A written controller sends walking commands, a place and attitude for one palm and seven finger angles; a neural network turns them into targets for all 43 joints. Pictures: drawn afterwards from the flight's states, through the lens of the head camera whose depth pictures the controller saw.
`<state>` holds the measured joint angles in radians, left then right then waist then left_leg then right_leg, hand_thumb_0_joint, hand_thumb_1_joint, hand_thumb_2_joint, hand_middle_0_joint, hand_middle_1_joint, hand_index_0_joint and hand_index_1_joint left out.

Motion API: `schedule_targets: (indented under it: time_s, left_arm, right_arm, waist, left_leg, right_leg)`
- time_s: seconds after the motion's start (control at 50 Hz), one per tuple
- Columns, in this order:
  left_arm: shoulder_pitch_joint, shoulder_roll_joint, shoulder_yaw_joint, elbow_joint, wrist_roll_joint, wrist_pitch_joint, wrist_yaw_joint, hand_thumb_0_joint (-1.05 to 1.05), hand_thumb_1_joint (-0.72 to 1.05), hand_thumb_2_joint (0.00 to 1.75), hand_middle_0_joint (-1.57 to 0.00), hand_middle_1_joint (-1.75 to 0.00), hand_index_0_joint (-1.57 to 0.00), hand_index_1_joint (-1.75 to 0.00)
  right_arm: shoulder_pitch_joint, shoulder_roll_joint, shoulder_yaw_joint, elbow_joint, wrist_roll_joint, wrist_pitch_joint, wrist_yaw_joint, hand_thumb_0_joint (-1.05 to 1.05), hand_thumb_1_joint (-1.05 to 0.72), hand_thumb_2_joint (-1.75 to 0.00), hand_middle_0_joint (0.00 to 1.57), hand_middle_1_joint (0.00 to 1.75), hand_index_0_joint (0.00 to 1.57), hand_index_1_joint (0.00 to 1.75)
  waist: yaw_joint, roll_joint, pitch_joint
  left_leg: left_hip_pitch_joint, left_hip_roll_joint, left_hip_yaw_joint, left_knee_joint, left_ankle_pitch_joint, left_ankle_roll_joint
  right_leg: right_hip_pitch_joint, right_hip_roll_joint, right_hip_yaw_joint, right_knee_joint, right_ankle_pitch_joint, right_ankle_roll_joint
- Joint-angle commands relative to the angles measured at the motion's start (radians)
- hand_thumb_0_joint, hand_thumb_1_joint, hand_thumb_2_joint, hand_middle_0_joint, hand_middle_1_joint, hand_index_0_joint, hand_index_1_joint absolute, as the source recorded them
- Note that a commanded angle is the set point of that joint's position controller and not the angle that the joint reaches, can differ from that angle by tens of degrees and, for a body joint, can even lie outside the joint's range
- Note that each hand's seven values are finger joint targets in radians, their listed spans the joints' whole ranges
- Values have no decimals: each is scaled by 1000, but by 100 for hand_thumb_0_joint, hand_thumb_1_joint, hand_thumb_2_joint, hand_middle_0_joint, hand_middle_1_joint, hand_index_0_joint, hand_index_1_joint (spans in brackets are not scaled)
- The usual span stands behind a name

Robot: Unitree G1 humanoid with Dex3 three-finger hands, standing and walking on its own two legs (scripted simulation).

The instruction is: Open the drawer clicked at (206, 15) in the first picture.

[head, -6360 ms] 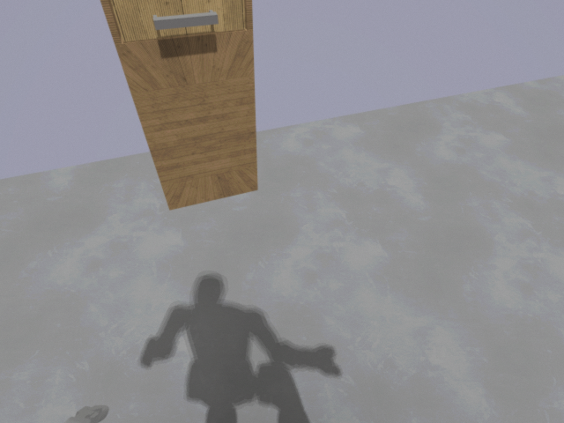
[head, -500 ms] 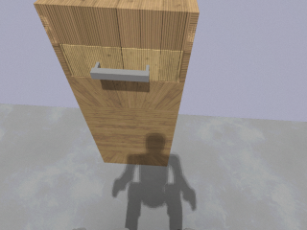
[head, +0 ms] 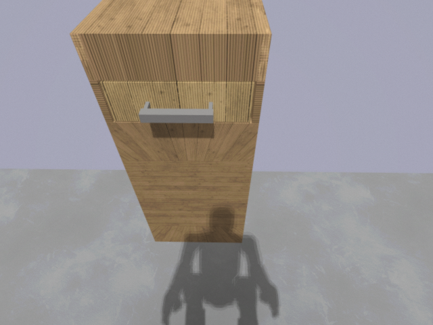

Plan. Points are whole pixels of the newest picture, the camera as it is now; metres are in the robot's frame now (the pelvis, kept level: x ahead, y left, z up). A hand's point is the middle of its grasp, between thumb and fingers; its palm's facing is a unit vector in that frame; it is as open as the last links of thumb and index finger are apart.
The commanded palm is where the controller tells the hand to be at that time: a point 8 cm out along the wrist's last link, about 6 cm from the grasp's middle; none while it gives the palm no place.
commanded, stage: come to a stop and stand still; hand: left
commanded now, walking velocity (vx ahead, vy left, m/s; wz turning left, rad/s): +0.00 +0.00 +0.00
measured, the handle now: (178, 110) +0.60 +0.14 +0.06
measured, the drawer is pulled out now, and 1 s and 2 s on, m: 0.00 0.00 0.00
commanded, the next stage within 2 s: look again from close up in 0.42 s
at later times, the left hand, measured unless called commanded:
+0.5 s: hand out of the picture -0.03 +0.13 -0.18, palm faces +0.04 -0.99 -0.15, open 7.4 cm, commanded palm none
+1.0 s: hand out of the picture -0.01 +0.18 -0.19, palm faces +0.06 -0.98 -0.17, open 7.4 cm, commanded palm none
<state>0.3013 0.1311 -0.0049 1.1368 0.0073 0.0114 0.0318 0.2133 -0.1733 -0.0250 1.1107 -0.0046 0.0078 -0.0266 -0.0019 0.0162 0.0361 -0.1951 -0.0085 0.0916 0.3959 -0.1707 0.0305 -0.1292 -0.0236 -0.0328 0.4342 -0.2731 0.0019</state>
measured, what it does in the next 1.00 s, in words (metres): stands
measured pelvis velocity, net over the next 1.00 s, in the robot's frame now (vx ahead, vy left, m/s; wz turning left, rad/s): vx -0.02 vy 0.01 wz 0.02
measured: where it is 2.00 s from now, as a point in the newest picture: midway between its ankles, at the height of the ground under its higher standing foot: outside the picture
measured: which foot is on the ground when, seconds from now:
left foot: down 0.00-1.00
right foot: down 0.00-1.00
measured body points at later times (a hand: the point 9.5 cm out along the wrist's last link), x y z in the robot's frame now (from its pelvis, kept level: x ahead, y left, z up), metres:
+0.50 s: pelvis -0.01 -0.02 +0.00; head +0.00 -0.02 +0.45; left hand -0.03 +0.18 -0.16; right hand -0.07 -0.22 -0.17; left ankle +0.03 +0.10 -0.74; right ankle -0.02 -0.12 -0.74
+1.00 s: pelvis -0.02 +0.01 -0.01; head -0.03 +0.03 +0.44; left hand -0.02 +0.23 -0.17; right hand +0.03 -0.22 -0.15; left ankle +0.03 +0.10 -0.74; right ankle -0.02 -0.12 -0.74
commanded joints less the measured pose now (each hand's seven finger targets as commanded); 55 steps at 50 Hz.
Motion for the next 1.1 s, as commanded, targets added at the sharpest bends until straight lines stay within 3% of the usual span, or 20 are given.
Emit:
schedule_targets:
  time_s: [0.0,0.12,0.48,0.5,0.52,0.54,0.56,0.58,0.62,0.66,0.7,0.72,0.82,0.98,1.08]
  left_arm:
    - [14,110,19,-31,0,-18,12,0,90,90,-20,-30,-20,-30]
    - [39,100,21,-24,-1,-16,12,0,90,90,-20,-30,-20,-30]
    - [78,57,22,-19,-3,-23,14,0,90,90,-20,-30,-20,-30]
    - [147,92,11,-8,23,-59,43,0,90,90,-20,-30,-20,-30]
    - [116,131,17,-25,16,-72,40,0,90,90,-20,-30,-20,-30]
    - [100,111,15,-54,11,-77,38,0,90,90,-20,-30,-20,-30]
    - [77,104,16,-69,7,-77,36,0,90,90,-20,-30,-20,-30]
    - [71,101,19,-81,4,-72,33,0,90,90,-20,-30,-20,-30]
    - [73,96,18,-90,6,-56,28,0,90,90,-20,-30,-20,-30]
    - [88,89,14,-92,9,-46,23,0,90,90,-20,-30,-20,-30]
    - [98,83,12,-95,9,-43,21,0,90,90,-20,-30,-20,-30]
    - [99,87,11,-98,11,-41,20,0,90,90,-20,-30,-20,-30]
    - [97,99,13,-115,10,-34,15,0,90,90,-20,-30,-20,-30]
    - [104,113,13,-128,13,-25,7,0,90,90,-20,-30,-20,-30]
    - [128,106,11,-114,15,-24,4,0,90,90,-20,-30,-20,-30]
  right_arm:
    - [76,-69,0,1,-3,-11,1,0,-90,-90,20,30,20,30]
    - [120,-48,5,28,-6,-7,-1,0,-90,-90,20,30,20,30]
    - [192,0,6,48,-7,-14,-10,0,-90,-90,20,30,20,30]
    - [58,-41,13,-32,-6,-36,6,0,-90,-90,20,30,20,30]
    - [76,-17,16,-79,-1,-30,13,0,-90,-90,20,30,20,30]
    - [158,14,19,-72,-10,-30,10,0,-90,-90,20,30,20,30]
    - [171,2,18,-65,-12,-33,9,0,-90,-90,20,30,20,30]
    - [170,-4,16,-64,-11,-35,6,0,-90,-90,20,30,20,30]
    - [142,-12,19,-72,-10,-32,4,0,-90,-90,20,30,20,30]
    - [143,-30,18,-80,-10,-29,3,0,-90,-90,20,30,20,30]
    - [138,-48,14,-87,-11,-30,2,0,-90,-90,20,30,20,30]
    - [141,-53,16,-88,-12,-34,2,0,-90,-90,20,30,20,30]
    - [116,-76,14,-100,-12,-35,0,0,-90,-90,20,30,20,30]
    - [91,-109,12,-109,-11,-31,5,0,-90,-90,20,30,20,30]
    - [98,-112,12,-96,-12,-29,6,0,-90,-90,20,30,20,30]
  waist:
    - [-12,-50,75]
    - [-3,-20,87]
    - [-6,-15,76]
    - [48,-68,94]
    - [-11,-104,42]
    - [-31,-144,-79]
    - [-32,-132,-116]
    - [-28,-51,-115]
    - [-13,34,6]
    - [-10,4,67]
    - [-8,-22,62]
    - [-6,18,51]
    - [1,-2,43]
    - [7,20,50]
    - [9,0,38]
  left_leg:
    - [44,107,-128,-99,-52,-13]
    - [7,104,-132,-104,-108,-14]
    - [2,103,-124,-64,-46,-15]
    - [-108,104,-96,175,10,-41]
    - [-79,88,-76,163,-67,-48]
    - [-61,66,-84,157,-104,-28]
    - [-40,64,-85,138,-46,-20]
    - [-19,66,-91,114,12,-17]
    - [-47,87,-109,92,54,-8]
    - [-88,98,-133,68,40,1]
    - [-85,101,-141,57,33,7]
    - [-79,108,-148,50,56,10]
    - [-87,114,-165,14,32,18]
    - [-126,124,-201,-80,-159,21]
    - [-131,132,-220,-124,-257,25]
  right_leg:
    - [-149,-95,105,-140,-29,-24]
    - [-156,-88,106,-152,-88,-27]
    - [-164,-81,104,-141,-52,-37]
    - [-130,-128,160,-128,342,-22]
    - [-102,-202,179,-120,487,-43]
    - [-21,-187,157,-69,450,-66]
    - [-6,-162,133,-42,426,-78]
    - [-21,-140,121,-25,360,-80]
    - [-109,-97,93,-23,190,-70]
    - [-141,-72,78,-27,85,-63]
    - [-144,-66,79,-24,64,-60]
    - [-130,-63,71,-16,70,-58]
    - [-104,-61,63,-18,70,-47]
    - [-88,-60,47,-36,21,-34]
    - [-79,-57,31,-36,-16,-30]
